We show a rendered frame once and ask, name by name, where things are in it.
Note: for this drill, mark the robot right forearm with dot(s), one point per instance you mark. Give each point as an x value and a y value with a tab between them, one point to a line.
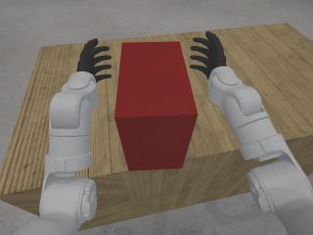
242	106

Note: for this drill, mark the left robot upper arm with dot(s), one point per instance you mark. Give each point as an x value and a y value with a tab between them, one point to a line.
66	204

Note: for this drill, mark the right robot upper arm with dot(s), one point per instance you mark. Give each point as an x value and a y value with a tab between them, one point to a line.
279	188

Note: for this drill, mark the pedestal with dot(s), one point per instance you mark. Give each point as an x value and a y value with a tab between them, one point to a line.
274	59

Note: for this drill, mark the robot left forearm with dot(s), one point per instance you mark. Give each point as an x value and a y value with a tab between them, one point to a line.
70	127

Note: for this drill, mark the left robot hand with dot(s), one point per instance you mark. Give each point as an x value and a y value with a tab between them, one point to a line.
87	61

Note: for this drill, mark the right robot hand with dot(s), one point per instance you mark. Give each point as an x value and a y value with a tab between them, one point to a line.
215	54

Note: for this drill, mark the carton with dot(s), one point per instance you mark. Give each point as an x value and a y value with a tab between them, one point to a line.
155	109

